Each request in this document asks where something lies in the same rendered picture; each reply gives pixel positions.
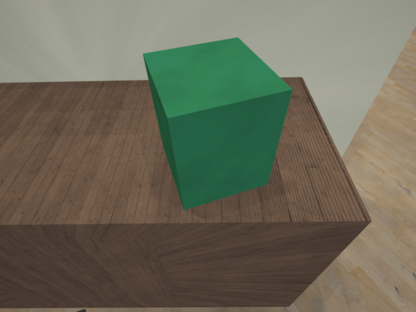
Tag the carton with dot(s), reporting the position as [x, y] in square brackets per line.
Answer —
[220, 111]

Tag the pedestal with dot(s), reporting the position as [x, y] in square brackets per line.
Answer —
[90, 215]

